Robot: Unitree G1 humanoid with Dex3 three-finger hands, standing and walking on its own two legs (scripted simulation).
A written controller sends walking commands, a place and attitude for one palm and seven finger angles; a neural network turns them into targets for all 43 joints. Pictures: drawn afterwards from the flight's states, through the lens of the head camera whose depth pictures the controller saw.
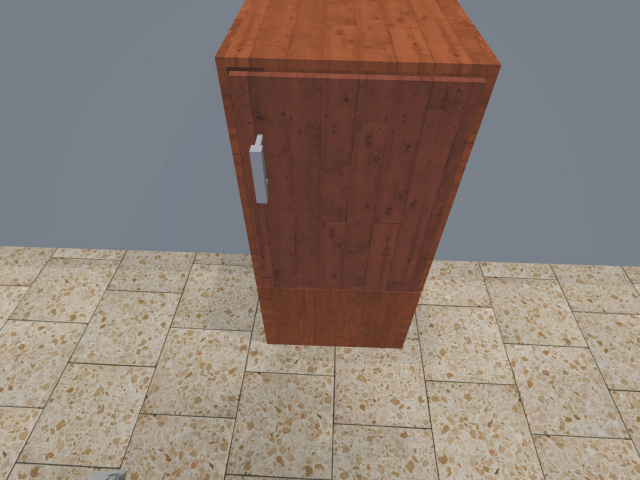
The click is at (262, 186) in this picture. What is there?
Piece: cupboard door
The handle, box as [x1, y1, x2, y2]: [249, 134, 267, 202]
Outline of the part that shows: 258,134 255,144 251,145 249,152 256,201 266,202 267,179 265,178 263,152 261,144 262,135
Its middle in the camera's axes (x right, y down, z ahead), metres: -0.12 -0.13 +0.74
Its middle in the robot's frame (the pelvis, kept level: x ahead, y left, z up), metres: +0.64 +0.15 +0.02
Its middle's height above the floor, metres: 0.79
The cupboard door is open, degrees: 0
